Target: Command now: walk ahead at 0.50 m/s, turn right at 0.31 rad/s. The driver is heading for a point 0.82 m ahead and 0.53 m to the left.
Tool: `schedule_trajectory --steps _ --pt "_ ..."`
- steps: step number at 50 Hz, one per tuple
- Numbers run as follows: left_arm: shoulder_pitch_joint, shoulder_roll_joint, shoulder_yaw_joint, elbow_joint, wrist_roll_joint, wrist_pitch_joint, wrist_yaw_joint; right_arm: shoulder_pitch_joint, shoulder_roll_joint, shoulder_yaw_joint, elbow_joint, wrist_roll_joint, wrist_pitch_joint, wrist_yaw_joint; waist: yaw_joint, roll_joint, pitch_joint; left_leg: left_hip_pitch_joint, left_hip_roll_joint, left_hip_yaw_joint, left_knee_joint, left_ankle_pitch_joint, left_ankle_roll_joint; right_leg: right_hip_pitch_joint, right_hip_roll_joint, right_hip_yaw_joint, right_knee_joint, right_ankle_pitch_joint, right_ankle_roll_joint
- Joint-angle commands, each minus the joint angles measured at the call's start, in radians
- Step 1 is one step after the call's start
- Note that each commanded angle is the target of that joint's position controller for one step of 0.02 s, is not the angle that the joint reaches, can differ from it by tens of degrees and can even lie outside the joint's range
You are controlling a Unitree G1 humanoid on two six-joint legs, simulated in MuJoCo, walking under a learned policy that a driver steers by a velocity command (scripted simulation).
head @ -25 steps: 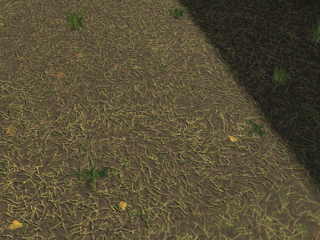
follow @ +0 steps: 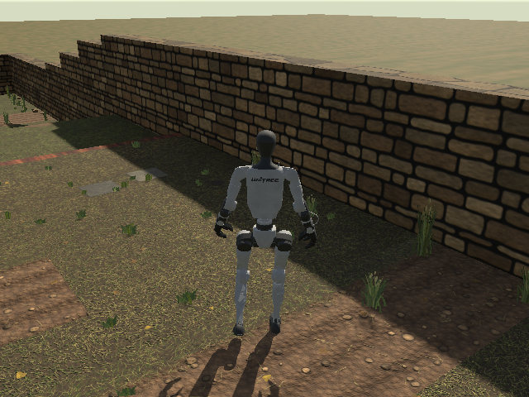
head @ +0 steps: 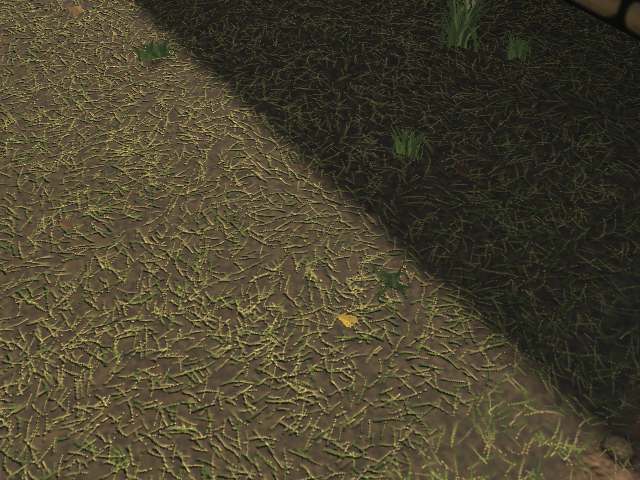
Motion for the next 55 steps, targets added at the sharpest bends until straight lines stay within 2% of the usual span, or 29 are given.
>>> schedule_trajectory --steps 1,5,11,16,19,20,21,22,23,24,25,26,27,28,30,32,36,39,41,43,44,45,46,47,48,49,50,53,55 --pt "0.03 0.088 0.02 -0.057 0.019 -0.024 0.01 0.011 -0.128 -0.027 -0.069 -0.009 -0.01 0.003 0.007 -0.064 -0.15 -0.261 0.086 -0.061 -0.041 0.093 0.004 0.317 -0.287 0.371 -0.298 0.236 -0.203" --pt "0.057 0.121 0.025 -0.005 0.022 -0.049 0.021 -0.015 -0.071 -0.013 -0.066 -0.013 0.03 0.001 0.005 -0.054 -0.086 -0.28 0.091 -0.041 -0.174 0.235 -0.029 0.221 -0.276 0.219 -0.379 0.323 -0.194" --pt "0.096 0.129 0.021 0.053 0.025 -0.057 0.032 -0.162 -0.037 0.001 -0.097 0.001 0.023 0.023 0.077 -0.059 -0.011 -0.282 0.037 -0.025 -0.503 0.566 -0.009 0.275 -0.248 0.044 -0.426 0.232 -0.11" --pt "0.147 0.141 0.03 0.105 0.013 -0.038 0.036 -0.247 -0.03 0.005 -0.157 0.002 0.019 0.055 0.112 -0.055 0.026 -0.366 0.001 -0.007 -0.624 0.469 0.039 0.476 -0.317 0.003 -0.361 0.325 -0.09" --pt "0.118 0.172 0.04 0.102 0.007 -0.016 0.052 -0.195 -0.058 -0.008 -0.177 -0.005 0.021 0.069 0.065 -0.1 -0.035 -0.261 -0.065 0.069 -0.635 0.302 0.087 0.54 -0.324 -0.038 -0.211 0.734 -0.05" --pt "0.108 0.186 0.043 0.097 0.007 -0.007 0.06 -0.119 -0.089 -0.024 -0.167 -0.007 0.026 0.067 0.022 -0.12 -0.094 -0.151 -0.106 0.1 -0.63 0.258 0.109 0.54 -0.312 -0.058 -0.096 0.908 -0.032" --pt "0.093 0.185 0.039 0.092 0.006 0.0 0.067 0.023 -0.133 -0.05 -0.138 -0.006 0.028 0.059 -0.06 -0.102 -0.171 0.057 -0.146 0.111 -0.676 0.303 0.142 0.473 -0.277 -0.098 0.102 0.955 0.0" --pt "0.113 0.155 0.024 0.074 0.02 -0.007 0.076 0.177 -0.212 -0.076 -0.117 -0.005 0.035 0.042 -0.123 -0.01 -0.28 0.369 -0.022 -0.091 -0.674 0.376 0.207 0.243 -0.239 -0.112 0.399 0.681 0.041" --pt "0.242 0.014 -0.022 0.035 0.045 -0.037 0.053 0.189 -0.293 -0.09 -0.119 0.001 0.03 0.039 -0.014 0.255 -0.399 0.741 0.233 -0.663 -0.747 0.24 0.42 -0.215 -0.009 -0.032 0.77 -0.297 0.115" --pt "0.146 0.101 -0.012 0.038 0.016 -0.073 0.033 0.238 -0.202 -0.068 -0.126 0.005 0.03 0.037 -0.104 0.162 -0.488 0.829 0.247 -0.815 -0.869 0.113 0.422 -0.342 -0.014 0.151 0.87 -0.38 0.102" --pt "0.05 0.135 -0.004 0.003 -0.021 -0.092 0.022 0.198 -0.165 -0.058 -0.126 -0.002 0.031 0.03 -0.115 0.117 -0.336 0.738 0.222 -0.666 -0.891 0.128 0.369 -0.423 -0.067 0.154 0.854 -0.301 0.085" --pt "0.005 0.124 -0.012 -0.011 -0.011 -0.103 0.025 0.136 -0.151 -0.054 -0.141 -0.002 0.033 0.025 -0.082 0.011 -0.242 0.585 0.184 -0.563 -0.898 0.199 0.337 -0.406 -0.111 0.139 0.77 -0.226 0.076" --pt "-0.018 0.126 -0.007 -0.014 0.015 -0.104 0.032 0.073 -0.128 -0.046 -0.157 -0.005 0.036 0.022 -0.041 -0.033 -0.165 0.431 0.151 -0.485 -0.914 0.313 0.32 -0.354 -0.137 0.127 0.677 -0.189 0.082" --pt "0.0 0.133 0.0 -0.016 0.024 -0.094 0.034 0.038 -0.112 -0.038 -0.176 -0.018 0.037 0.018 -0.002 -0.013 -0.142 0.328 0.128 -0.438 -0.939 0.4 0.321 -0.281 -0.156 0.13 0.638 -0.169 0.089" --pt "0.041 0.117 -0.001 -0.012 0.03 -0.071 0.038 0.009 -0.113 -0.038 -0.185 -0.016 0.037 0.012 0.035 0.017 -0.116 0.222 0.103 -0.385 -0.972 0.478 0.329 -0.232 -0.167 0.114 0.551 -0.166 0.116" --pt "0.021 0.09 -0.011 -0.015 0.035 -0.056 0.044 0.015 -0.135 -0.045 -0.178 -0.012 0.036 0.001 0.039 0.017 -0.092 0.134 0.076 -0.317 -0.986 0.534 0.321 -0.211 -0.161 0.085 0.439 -0.111 0.146" --pt "-0.123 0.05 -0.03 -0.037 0.031 -0.06 0.038 0.054 -0.155 -0.052 -0.16 0.002 0.049 -0.016 -0.02 0.053 -0.078 0.067 -0.003 -0.235 -0.964 0.439 0.248 -0.115 -0.106 0.065 0.131 0.195 0.168" --pt "-0.201 0.069 -0.024 -0.053 0.013 -0.072 0.025 0.111 -0.156 -0.054 -0.141 0.007 0.062 -0.019 -0.055 0.072 -0.084 0.123 0.014 -0.298 -0.918 0.355 0.226 -0.073 -0.068 0.078 0.007 0.247 0.163" --pt "-0.206 0.096 -0.01 -0.057 0.009 -0.08 0.019 0.125 -0.148 -0.052 -0.138 0.008 0.068 -0.021 -0.047 0.085 -0.088 0.189 0.037 -0.37 -0.864 0.303 0.21 -0.055 -0.06 0.101 -0.053 0.196 0.144" --pt "-0.151 0.117 0.006 -0.045 0.004 -0.089 0.017 0.105 -0.142 -0.053 -0.143 0.004 0.072 -0.021 -0.006 0.116 -0.092 0.213 0.045 -0.419 -0.802 0.298 0.188 0.023 -0.059 0.098 -0.093 0.133 0.109" --pt "-0.079 0.133 0.018 -0.028 0.008 -0.093 0.022 0.094 -0.118 -0.045 -0.151 0.001 0.072 -0.02 0.035 0.116 -0.12 0.196 0.014 -0.406 -0.735 0.322 0.162 0.136 -0.07 0.09 -0.128 0.134 0.081" --pt "0.042 0.175 0.034 -0.018 0.026 -0.098 0.03 0.083 -0.066 -0.027 -0.168 -0.006 0.066 -0.016 0.096 0.069 -0.222 0.12 -0.034 -0.348 -0.539 0.293 0.125 0.346 -0.186 0.186 -0.108 0.106 0.022" --pt "0.166 0.259 0.055 -0.002 0.045 -0.091 0.037 0.181 0.004 -0.005 -0.191 -0.004 0.056 -0.017 0.088 -0.152 -0.365 -0.159 -0.167 -0.202 -0.204 -0.008 0.053 0.693 -0.415 0.527 -0.133 0.013 -0.11" --pt "0.217 0.247 0.059 0.033 0.021 -0.077 0.028 0.224 -0.044 -0.005 -0.205 0.016 0.049 -0.016 0.081 -0.353 -0.387 -0.389 -0.14 -0.153 0.01 -0.2 0.029 0.758 -0.529 0.859 -0.222 -0.263 -0.195" --pt "0.169 0.158 0.037 0.012 0.014 -0.073 0.031 0.159 -0.131 -0.027 -0.19 0.02 0.054 -0.017 0.108 -0.205 -0.252 -0.446 -0.084 -0.172 0.091 -0.112 0.018 0.651 -0.48 0.754 -0.257 -0.372 -0.155" --pt "0.129 0.123 0.025 0.008 0.018 -0.064 0.036 0.072 -0.146 -0.034 -0.205 0.008 0.061 -0.016 0.113 -0.129 -0.159 -0.443 -0.053 -0.135 0.1 -0.03 0.013 0.537 -0.431 0.588 -0.257 -0.292 -0.112" --pt "0.089 0.104 0.016 0.011 0.025 -0.059 0.036 0.031 -0.132 -0.036 -0.219 -0.003 0.065 -0.014 0.094 -0.095 -0.098 -0.416 -0.028 -0.126 0.062 0.027 0.011 0.428 -0.385 0.477 -0.28 -0.174 -0.096" --pt "0.045 0.076 0.007 0.032 0.026 -0.063 0.038 0.036 -0.077 -0.033 -0.227 0.008 0.079 0.0 0.045 -0.141 -0.046 -0.331 0.02 -0.1 -0.023 0.091 0.007 0.283 -0.322 0.279 -0.35 0.0 -0.083" --pt "0.048 0.101 0.016 0.055 0.023 -0.069 0.037 0.011 -0.053 -0.026 -0.238 0.003 0.086 0.002 0.04 -0.122 -0.035 -0.347 0.029 -0.09 -0.081 0.128 -0.006 0.272 -0.33 0.207 -0.383 0.083 -0.101"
